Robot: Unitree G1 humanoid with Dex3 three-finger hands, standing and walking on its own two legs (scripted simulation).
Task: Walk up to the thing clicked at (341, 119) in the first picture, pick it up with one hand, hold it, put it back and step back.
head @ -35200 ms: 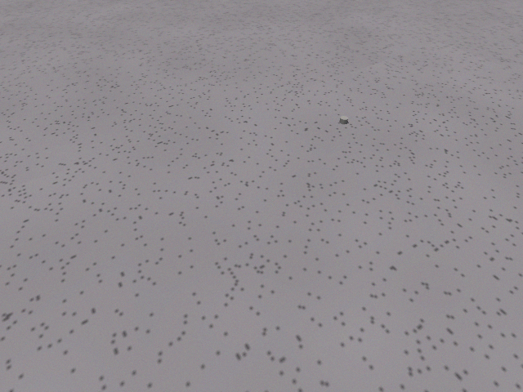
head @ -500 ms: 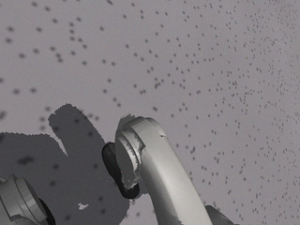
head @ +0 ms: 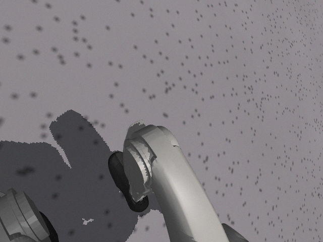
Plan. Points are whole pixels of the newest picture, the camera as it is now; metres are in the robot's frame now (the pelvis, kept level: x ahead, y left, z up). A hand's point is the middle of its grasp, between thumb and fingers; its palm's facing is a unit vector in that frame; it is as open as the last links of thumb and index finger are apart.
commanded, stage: open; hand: left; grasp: from above
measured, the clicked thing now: out of the picture +0.50 +0.31 -0.30
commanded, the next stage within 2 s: withdraw in 0.32 s
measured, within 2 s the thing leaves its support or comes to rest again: neither
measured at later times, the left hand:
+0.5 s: hand out of the picture +0.49 +0.30 -0.27, palm faces -0.42 -0.16 -0.89, open 13.4 cm
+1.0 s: hand out of the picture +0.48 +0.32 -0.10, palm faces -0.42 -0.13 -0.90, open 13.9 cm
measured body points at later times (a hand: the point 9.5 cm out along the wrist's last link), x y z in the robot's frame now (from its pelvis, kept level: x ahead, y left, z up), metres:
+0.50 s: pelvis +0.00 +0.00 +0.00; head +0.30 +0.13 +0.31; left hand +0.51 +0.30 -0.22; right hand +0.02 -0.24 -0.04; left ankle +0.06 +0.12 -0.28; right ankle +0.14 -0.13 -0.28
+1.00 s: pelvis +0.00 -0.01 +0.04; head +0.23 +0.09 +0.41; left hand +0.50 +0.32 -0.05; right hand +0.07 -0.27 -0.05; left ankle +0.06 +0.12 -0.28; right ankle +0.14 -0.13 -0.28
